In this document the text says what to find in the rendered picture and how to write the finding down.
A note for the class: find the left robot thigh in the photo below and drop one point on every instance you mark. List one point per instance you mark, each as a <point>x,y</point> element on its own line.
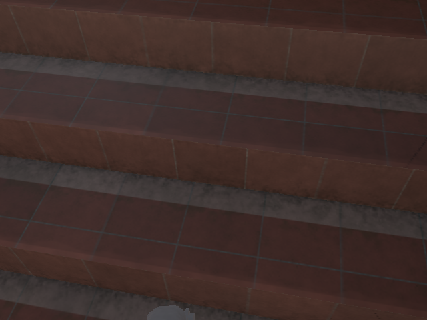
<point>171,312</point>

